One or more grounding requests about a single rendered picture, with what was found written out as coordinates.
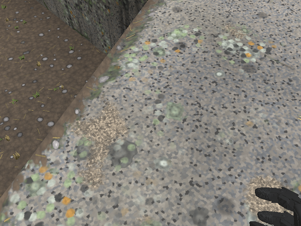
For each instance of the robot right hand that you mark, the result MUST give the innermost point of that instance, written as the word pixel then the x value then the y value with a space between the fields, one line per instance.
pixel 285 198

